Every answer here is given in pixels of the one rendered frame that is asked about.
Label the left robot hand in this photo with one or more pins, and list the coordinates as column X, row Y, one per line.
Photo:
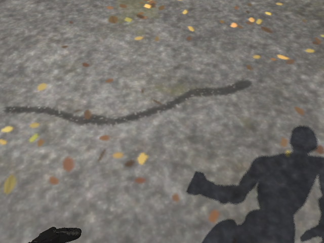
column 61, row 235

